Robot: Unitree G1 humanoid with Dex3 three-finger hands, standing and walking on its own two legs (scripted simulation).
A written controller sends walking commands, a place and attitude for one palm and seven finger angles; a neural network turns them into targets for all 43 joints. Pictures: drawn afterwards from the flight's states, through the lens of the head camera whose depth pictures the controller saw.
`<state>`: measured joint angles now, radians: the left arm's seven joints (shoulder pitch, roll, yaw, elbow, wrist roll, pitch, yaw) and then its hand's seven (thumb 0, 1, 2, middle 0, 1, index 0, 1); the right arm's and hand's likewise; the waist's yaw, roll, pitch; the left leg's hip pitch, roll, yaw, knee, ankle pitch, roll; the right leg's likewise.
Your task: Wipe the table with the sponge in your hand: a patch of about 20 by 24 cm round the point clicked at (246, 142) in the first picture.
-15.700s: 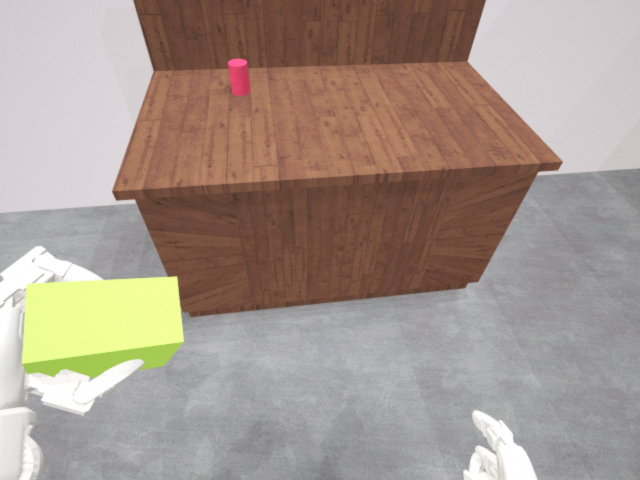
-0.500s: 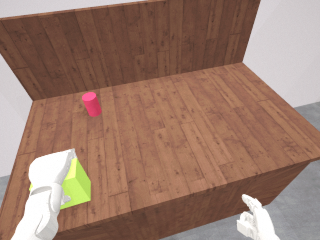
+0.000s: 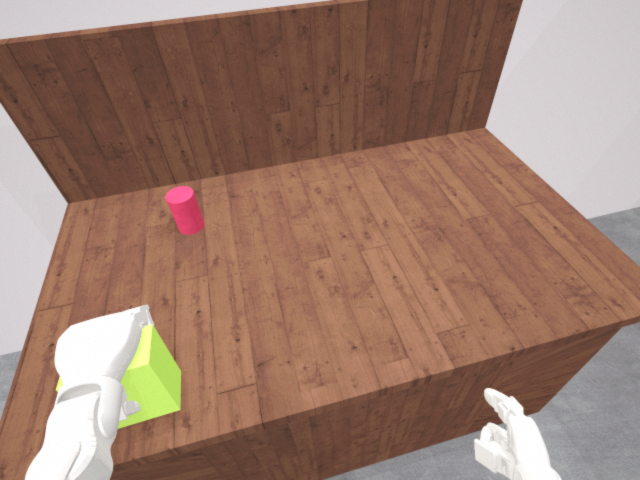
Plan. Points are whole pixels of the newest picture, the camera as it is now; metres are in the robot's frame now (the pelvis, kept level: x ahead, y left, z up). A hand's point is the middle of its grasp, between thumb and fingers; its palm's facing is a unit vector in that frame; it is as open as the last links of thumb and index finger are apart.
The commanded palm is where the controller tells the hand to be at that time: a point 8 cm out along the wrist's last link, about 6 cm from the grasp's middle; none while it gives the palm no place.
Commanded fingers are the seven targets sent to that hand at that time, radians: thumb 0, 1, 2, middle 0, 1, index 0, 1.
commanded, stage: lower the sponge onto the table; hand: left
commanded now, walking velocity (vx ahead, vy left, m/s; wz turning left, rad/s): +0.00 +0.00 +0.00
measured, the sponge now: (132, 386) +0.20 +0.31 -0.03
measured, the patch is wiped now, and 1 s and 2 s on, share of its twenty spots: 0.00 0.00 0.15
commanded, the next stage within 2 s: wipe forward along the first lane in 1.26 s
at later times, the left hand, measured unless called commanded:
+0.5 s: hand (134, 369) +0.22 +0.31 -0.01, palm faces -0.10 -0.08 -0.99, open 10.1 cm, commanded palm +0.20 +0.30 +0.05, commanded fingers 0.00 0.10 1.30 -1.20 -1.60 -1.20 -1.60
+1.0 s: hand (139, 378) +0.22 +0.31 -0.03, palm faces -0.12 -0.07 -0.99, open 10.1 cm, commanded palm +0.20 +0.30 +0.03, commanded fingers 0.00 0.10 1.30 -1.20 -1.60 -1.20 -1.60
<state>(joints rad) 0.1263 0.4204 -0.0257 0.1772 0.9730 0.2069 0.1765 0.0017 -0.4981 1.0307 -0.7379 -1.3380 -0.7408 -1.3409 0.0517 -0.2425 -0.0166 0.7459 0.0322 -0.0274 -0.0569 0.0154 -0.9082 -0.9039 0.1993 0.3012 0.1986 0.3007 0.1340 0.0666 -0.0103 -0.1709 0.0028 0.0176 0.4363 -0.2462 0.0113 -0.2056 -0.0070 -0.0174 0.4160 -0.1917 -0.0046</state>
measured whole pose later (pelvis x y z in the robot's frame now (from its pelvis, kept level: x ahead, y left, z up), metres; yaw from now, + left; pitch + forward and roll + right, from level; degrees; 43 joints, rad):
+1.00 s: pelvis +0.00 +0.00 -0.01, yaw +0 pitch +2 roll +0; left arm 0.07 0.38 -0.02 0.38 1.01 0.19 0.28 0.00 -0.50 1.03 -0.74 -1.34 -0.74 -1.34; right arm 0.08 -0.24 -0.04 0.75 0.04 -0.02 -0.05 0.01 -0.91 -0.90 0.20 0.30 0.20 0.30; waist 0.11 0.05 -0.04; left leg -0.29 0.01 0.02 0.52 -0.28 0.01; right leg -0.32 0.00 -0.01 0.51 -0.22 -0.01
